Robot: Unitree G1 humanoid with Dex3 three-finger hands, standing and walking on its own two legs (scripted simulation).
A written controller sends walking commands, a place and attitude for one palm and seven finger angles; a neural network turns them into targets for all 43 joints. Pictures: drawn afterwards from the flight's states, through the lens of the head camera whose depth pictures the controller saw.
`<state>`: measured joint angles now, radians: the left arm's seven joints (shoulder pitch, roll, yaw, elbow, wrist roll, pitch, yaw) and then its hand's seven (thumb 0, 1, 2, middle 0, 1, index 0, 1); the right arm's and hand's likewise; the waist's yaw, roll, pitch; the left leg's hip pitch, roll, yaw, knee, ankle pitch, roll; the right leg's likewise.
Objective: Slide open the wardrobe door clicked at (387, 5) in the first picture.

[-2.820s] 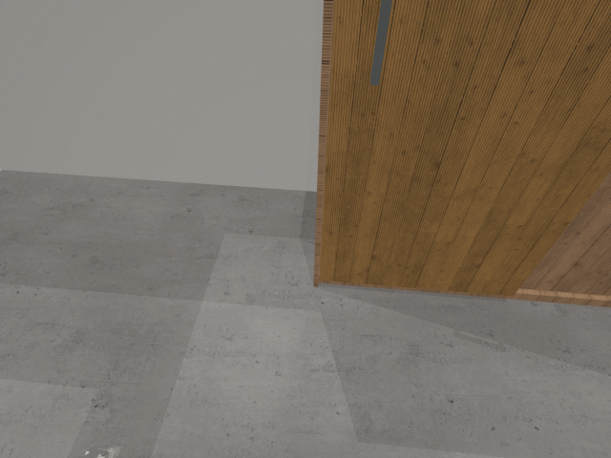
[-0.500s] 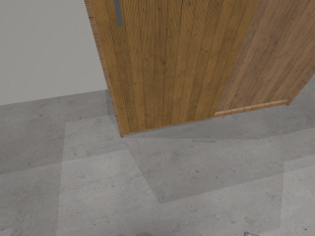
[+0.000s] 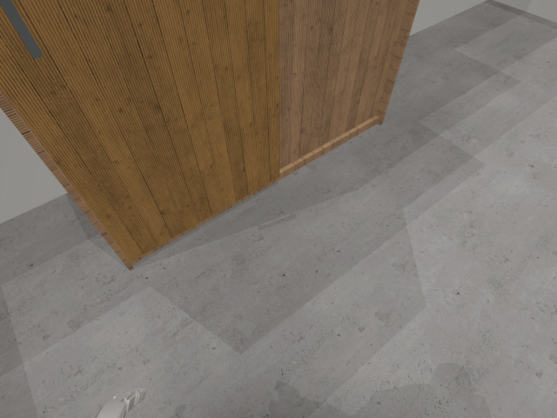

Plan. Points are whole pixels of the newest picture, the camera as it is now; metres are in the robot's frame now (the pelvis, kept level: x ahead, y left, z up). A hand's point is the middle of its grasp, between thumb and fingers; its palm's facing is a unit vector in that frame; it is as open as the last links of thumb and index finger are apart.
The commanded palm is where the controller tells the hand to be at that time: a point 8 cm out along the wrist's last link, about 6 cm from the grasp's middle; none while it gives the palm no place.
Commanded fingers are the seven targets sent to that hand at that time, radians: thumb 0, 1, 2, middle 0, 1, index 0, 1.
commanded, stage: walk to a spot facing it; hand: left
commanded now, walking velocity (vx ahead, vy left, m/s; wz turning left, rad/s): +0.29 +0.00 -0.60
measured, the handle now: out of the picture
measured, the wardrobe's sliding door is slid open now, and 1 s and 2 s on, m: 0.00 0.00 0.00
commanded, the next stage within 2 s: turn to face it in 0.66 s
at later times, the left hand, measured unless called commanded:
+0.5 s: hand (160, 365) +0.22 +0.22 -0.16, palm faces -0.25 -0.95 -0.17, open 7.4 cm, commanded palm none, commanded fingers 0.00 0.90 0.90 -0.20 -0.30 -0.20 -0.30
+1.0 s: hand (267, 257) +0.43 +0.04 -0.15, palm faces -0.48 -0.86 -0.18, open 7.4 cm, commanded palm none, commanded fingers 0.00 0.90 0.90 -0.20 -0.30 -0.20 -0.30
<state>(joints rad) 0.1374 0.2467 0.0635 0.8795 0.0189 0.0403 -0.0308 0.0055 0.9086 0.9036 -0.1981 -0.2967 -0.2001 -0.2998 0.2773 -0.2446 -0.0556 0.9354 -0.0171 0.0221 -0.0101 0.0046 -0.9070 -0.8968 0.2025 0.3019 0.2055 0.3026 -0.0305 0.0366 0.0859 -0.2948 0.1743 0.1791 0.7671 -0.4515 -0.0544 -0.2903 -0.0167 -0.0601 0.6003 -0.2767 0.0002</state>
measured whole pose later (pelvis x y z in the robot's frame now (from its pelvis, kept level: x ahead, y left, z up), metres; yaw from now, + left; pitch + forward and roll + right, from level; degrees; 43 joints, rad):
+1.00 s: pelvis +0.23 -0.04 +0.01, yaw -26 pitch +0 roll -2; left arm 0.08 0.15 0.02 0.95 0.02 0.00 0.02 0.00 0.91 0.90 -0.20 -0.30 -0.20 -0.30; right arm 0.30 -0.16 -0.04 1.02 -0.01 0.02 -0.02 0.01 -0.91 -0.90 0.20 0.30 0.20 0.30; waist -0.07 0.02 0.06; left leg -0.45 0.12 0.06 1.05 -0.44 -0.05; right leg -0.31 -0.01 -0.17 0.56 -0.25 -0.05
